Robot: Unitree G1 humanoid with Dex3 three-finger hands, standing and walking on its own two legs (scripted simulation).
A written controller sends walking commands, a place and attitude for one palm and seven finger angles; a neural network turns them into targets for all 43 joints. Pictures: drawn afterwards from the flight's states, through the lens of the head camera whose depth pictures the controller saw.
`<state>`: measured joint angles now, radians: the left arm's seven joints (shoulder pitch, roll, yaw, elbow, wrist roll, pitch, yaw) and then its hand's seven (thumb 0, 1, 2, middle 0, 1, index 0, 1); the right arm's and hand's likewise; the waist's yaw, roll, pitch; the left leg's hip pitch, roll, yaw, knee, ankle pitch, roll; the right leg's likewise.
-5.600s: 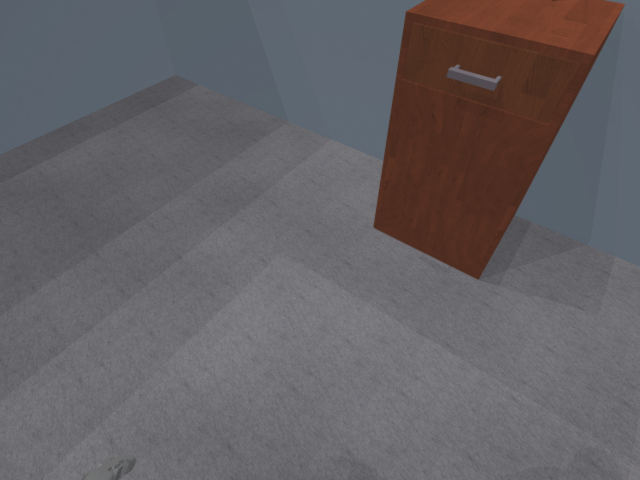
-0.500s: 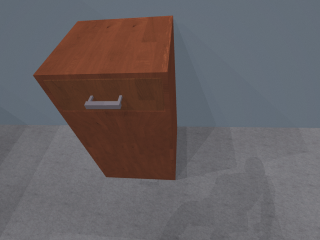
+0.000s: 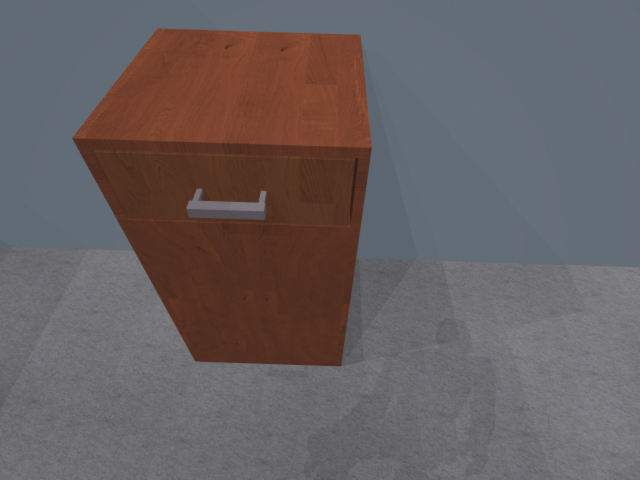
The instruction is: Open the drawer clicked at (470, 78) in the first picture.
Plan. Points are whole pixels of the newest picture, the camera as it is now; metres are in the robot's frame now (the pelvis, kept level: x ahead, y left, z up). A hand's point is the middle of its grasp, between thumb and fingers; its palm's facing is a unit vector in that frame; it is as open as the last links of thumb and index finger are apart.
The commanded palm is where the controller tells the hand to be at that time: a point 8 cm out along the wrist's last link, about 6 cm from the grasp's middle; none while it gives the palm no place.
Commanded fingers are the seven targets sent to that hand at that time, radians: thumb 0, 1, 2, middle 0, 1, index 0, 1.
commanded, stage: come to a stop and stand still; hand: left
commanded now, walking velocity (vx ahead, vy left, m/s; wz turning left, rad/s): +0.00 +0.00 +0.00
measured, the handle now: (229, 202) +0.55 +0.20 +0.00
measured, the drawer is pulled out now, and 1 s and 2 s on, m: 0.00 0.00 0.00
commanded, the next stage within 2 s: look again from close up in 0.20 s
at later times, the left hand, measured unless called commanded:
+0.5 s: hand out of the picture +0.00 +0.18 -0.17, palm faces +0.02 -0.97 -0.24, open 7.4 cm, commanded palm none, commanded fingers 0.00 0.90 0.90 -0.20 -0.30 -0.20 -0.30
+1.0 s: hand out of the picture -0.11 +0.16 -0.18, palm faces +0.04 -0.99 -0.17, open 7.4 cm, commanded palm none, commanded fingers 0.00 0.90 0.90 -0.20 -0.30 -0.20 -0.30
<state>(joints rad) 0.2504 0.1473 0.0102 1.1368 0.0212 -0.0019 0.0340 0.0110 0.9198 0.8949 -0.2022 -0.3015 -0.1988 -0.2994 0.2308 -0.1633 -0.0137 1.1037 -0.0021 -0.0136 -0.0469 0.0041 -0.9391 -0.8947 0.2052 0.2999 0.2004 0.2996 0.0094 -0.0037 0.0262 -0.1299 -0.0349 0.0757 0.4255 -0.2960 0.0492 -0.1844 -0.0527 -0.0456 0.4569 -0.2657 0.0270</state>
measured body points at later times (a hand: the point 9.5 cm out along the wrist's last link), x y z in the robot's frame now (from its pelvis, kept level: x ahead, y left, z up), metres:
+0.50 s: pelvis -0.02 +0.00 -0.01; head -0.02 -0.01 +0.44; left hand +0.00 +0.23 -0.16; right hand -0.02 -0.23 -0.16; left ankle -0.04 +0.08 -0.74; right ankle -0.02 -0.13 -0.74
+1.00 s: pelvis -0.08 +0.00 +0.00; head -0.10 +0.01 +0.45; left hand -0.11 +0.21 -0.16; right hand -0.09 -0.23 -0.16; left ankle -0.04 +0.08 -0.74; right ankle -0.02 -0.13 -0.74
